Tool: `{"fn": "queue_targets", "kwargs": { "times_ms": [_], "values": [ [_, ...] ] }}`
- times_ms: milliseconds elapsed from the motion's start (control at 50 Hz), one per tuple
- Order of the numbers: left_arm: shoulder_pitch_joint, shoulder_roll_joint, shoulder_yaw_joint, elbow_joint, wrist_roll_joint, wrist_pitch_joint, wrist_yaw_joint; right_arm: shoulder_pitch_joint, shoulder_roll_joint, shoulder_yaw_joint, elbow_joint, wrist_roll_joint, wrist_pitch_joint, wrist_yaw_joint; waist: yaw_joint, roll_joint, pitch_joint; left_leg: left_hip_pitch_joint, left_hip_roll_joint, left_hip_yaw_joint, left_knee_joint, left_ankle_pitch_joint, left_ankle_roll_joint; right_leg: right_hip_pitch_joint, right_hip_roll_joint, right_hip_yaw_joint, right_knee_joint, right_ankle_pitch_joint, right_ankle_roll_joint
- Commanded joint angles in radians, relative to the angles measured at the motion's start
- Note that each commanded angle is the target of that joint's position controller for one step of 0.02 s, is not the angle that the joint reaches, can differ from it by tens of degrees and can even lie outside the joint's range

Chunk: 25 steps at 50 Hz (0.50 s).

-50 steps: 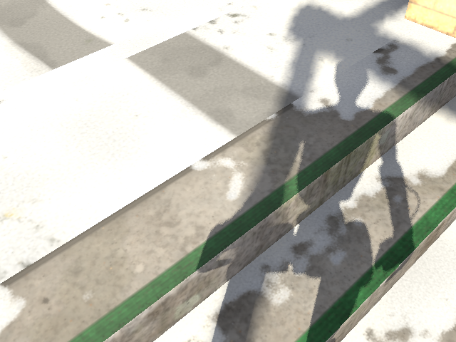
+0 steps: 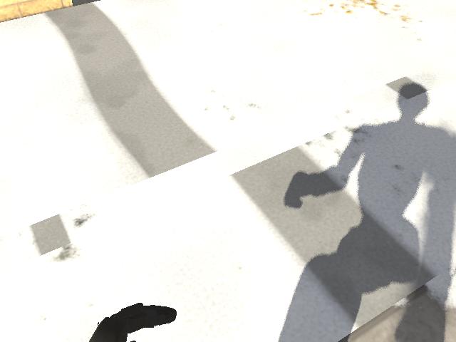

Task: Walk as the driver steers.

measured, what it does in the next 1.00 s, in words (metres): climbs, turning right: right foot 0.16 m higher, then left foot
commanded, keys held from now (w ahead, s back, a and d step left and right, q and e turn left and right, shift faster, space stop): w+e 1.00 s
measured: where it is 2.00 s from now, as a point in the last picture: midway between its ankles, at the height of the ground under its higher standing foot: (367, 207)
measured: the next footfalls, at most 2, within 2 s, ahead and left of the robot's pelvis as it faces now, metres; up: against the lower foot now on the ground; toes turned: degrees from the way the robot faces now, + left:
right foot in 0.02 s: +0.19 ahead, -0.07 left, +0.16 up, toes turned -3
left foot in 0.50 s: +0.52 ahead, +0.08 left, +0.16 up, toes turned -18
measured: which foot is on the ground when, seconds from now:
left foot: down 0.00-0.04, up 0.06-0.48, down 0.50-1.00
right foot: up 0.00-0.00, down 0.02-0.52, up 0.54-1.00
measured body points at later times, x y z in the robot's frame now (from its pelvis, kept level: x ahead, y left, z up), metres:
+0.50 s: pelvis +0.33 +0.01 +0.14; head +0.32 +0.01 +0.59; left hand +0.34 +0.23 -0.01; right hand +0.57 -0.23 +0.10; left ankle +0.49 +0.09 -0.59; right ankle +0.15 -0.07 -0.58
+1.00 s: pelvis +0.54 -0.08 +0.14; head +0.56 -0.11 +0.59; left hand +0.87 -0.05 +0.08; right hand +0.37 -0.32 +0.00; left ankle +0.49 +0.10 -0.59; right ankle +0.57 -0.25 -0.57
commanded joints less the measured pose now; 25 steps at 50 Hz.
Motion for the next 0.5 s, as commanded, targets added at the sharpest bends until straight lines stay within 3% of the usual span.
{"fn": "queue_targets", "kwargs": {
  "times_ms": [20, 40, 60, 80, 100, 120, 140, 160, 180, 200, 220, 260, 280, 300, 340, 360, 400, 440, 460, 480, 500],
  "values": [
    [0.231, 0.141, 0.065, 0.011, -0.013, -0.042, 0.014, -0.063, -0.411, -0.101, -0.089, 0.011, -0.018, -0.006, 0.205, 0.101, 0.032, -0.187, 0.256, -0.02, 0.368, 1.917, -0.037, 0.667, 0.112, 0.022, -0.321, -0.125, 0.001],
    [0.526, 0.218, 0.085, 0.102, -0.026, -0.051, 0.021, 0.007, -0.283, -0.084, -0.133, -0.069, -0.016, 0.01, 0.199, -0.082, -0.286, -0.544, 0.177, -0.135, 0.707, 1.583, -0.08, 1.278, 0.033, 0.421, -0.339, 0.239, -0.149],
    [0.829, 0.225, 0.084, 0.229, 0.015, -0.052, 0.027, -0.051, -0.192, -0.07, -0.163, -0.058, 0.001, 0.037, 0.28, -0.369, -0.372, -0.859, -0.163, -0.178, 1.37, 0.028, -0.132, 1.458, -0.214, 1.001, -0.744, 0.168, -0.341],
    [0.798, 0.222, 0.1, 0.227, 0.059, -0.079, 0.046, -0.123, -0.145, -0.082, -0.182, 0.015, 0.014, 0.045, 0.262, -0.192, -0.165, -1.003, -0.164, -0.379, 1.642, 0.18, 0.003, 1.212, -0.2, 1.088, -0.883, -0.045, -0.216],
    [0.613, 0.235, 0.104, 0.231, 0.035, -0.114, 0.047, -0.201, -0.135, -0.08, -0.203, 0.02, 0.003, 0.019, 0.181, -0.083, 0.081, -1.117, -0.115, -0.349, 1.759, 0.221, 0.019, 0.986, -0.189, 1.0, -0.867, -0.14, -0.19],
    [0.471, 0.169, 0.091, 0.214, 0.014, -0.124, 0.057, -0.236, -0.107, -0.065, -0.224, -0.014, 0.005, -0.006, 0.119, -0.019, 0.047, -1.125, -0.11, -0.348, 1.832, 0.178, 0.042, 0.888, -0.181, 0.973, -0.866, -0.103, -0.226],
    [0.388, 0.082, 0.062, 0.242, 0.023, -0.122, 0.056, -0.292, -0.077, -0.052, -0.274, -0.026, 0.013, -0.025, 0.037, 0.001, 0.052, -1.141, -0.097, -0.357, 1.831, 0.194, 0.083, 0.798, -0.151, 0.859, -0.886, -0.13, -0.191],
    [0.345, 0.013, 0.038, 0.248, 0.046, -0.117, 0.042, -0.357, -0.088, -0.051, -0.321, -0.012, 0.027, -0.043, 0.003, 0.013, 0.079, -1.113, -0.068, -0.331, 1.794, 0.205, 0.086, 0.698, -0.132, 0.812, -0.93, -0.085, -0.172],
    [0.254, 0.012, 0.038, 0.219, 0.028, -0.131, 0.037, -0.354, -0.107, -0.052, -0.333, -0.014, 0.039, -0.052, -0.048, -0.03, 0.099, -1.104, -0.047, -0.301, 1.729, 0.15, 0.081, 0.662, -0.123, 0.726, -0.965, 0.002, -0.161],
    [0.244, 0.005, 0.034, 0.221, 0.008, -0.152, 0.039, -0.354, -0.106, -0.049, -0.342, -0.024, 0.044, -0.059, -0.071, -0.062, 0.096, -1.128, -0.029, -0.275, 1.712, 0.086, 0.08, 0.663, -0.103, 0.641, -0.977, 0.062, -0.138],
    [0.268, 0.016, 0.037, 0.231, 0.008, -0.17, 0.047, -0.366, -0.122, -0.049, -0.344, -0.02, 0.038, -0.063, -0.061, -0.053, 0.092, -1.133, -0.009, -0.25, 1.626, 0.082, 0.069, 0.67, -0.072, 0.564, -0.986, 0.087, -0.11],
    [0.327, 0.078, 0.05, 0.211, 0.042, -0.193, 0.063, -0.465, -0.145, -0.055, -0.382, -0.003, 0.015, -0.079, -0.01, -0.028, 0.079, -1.047, 0.018, -0.181, 1.366, 0.149, 0.012, 0.652, -0.011, 0.484, -1.02, 0.147, -0.083],
    [0.369, 0.101, 0.053, 0.201, 0.051, -0.198, 0.069, -0.51, -0.142, -0.053, -0.397, 0.003, 0.009, -0.081, 0.013, -0.052, 0.072, -1.002, 0.035, -0.151, 1.245, 0.197, -0.021, 0.648, -0.007, 0.458, -1.024, 0.226, -0.083],
    [0.425, 0.1, 0.051, 0.199, 0.048, -0.202, 0.07, -0.556, -0.13, -0.051, -0.413, 0.005, 0.01, -0.078, 0.034, -0.069, 0.064, -0.925, 0.042, -0.123, 1.108, 0.254, -0.055, 0.64, -0.011, 0.447, -1.03, 0.317, -0.088],
    [0.495, 0.096, 0.054, 0.194, 0.004, -0.202, 0.056, -0.674, -0.072, -0.034, -0.467, 0.005, 0.031, -0.067, 0.063, -0.108, 0.096, -0.689, 0.03, -0.067, 0.774, 0.243, -0.107, 0.569, -0.007, 0.426, -1.071, 0.355, -0.075],
    [0.518, 0.114, 0.062, 0.188, -0.013, -0.2, 0.044, -0.706, -0.063, -0.035, -0.476, 0.004, 0.048, -0.063, 0.068, -0.141, 0.118, -0.619, 0.019, -0.05, 0.674, 0.236, -0.124, 0.577, -0.027, 0.453, -1.083, 0.356, -0.077],
    [0.569, 0.165, 0.084, 0.191, -0.019, -0.19, 0.025, -0.752, -0.101, -0.049, -0.488, 0.008, 0.065, -0.054, 0.082, -0.161, 0.162, -0.624, 0.003, -0.062, 0.516, 0.281, -0.126, 0.733, -0.1, 0.541, -1.045, 0.372, -0.094],
    [0.62, 0.177, 0.101, 0.212, -0.01, -0.173, 0.026, -0.818, -0.127, -0.064, -0.508, 0.017, 0.056, -0.066, 0.093, -0.163, 0.168, -0.655, -0.017, -0.073, 0.36, 0.256, -0.101, 0.93, -0.164, 0.621, -0.994, 0.431, -0.086],
    [0.606, 0.195, 0.112, 0.209, -0.003, -0.164, 0.029, -0.801, -0.147, -0.073, -0.501, 0.028, 0.048, -0.076, 0.076, -0.177, 0.154, -0.62, -0.026, -0.07, 0.28, 0.248, -0.076, 1.003, -0.177, 0.64, -0.959, 0.528, -0.069],
    [0.587, 0.206, 0.121, 0.206, 0.009, -0.158, 0.028, -0.739, -0.186, -0.094, -0.485, 0.05, 0.033, -0.09, 0.045, -0.18, 0.118, -0.501, -0.03, -0.063, 0.242, 0.291, -0.031, 1.026, -0.166, 0.634, -0.903, 0.666, -0.035],
    [0.485, 0.164, 0.108, 0.113, -0.086, -0.135, 0.071, -0.493, -0.295, -0.135, -0.446, 0.112, -0.013, -0.128, -0.084, -0.152, 0.058, -0.176, -0.009, -0.181, 0.252, 0.274, -0.014, 0.857, -0.039, 0.623, -0.675, 0.674, 0.02]
  ]
}}
Keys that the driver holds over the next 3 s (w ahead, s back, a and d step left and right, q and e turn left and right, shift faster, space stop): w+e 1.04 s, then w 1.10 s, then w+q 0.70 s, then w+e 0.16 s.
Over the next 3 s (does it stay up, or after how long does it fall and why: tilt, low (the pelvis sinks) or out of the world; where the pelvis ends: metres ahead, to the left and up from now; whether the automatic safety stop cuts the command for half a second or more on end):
stays up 1.38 -0.71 0.16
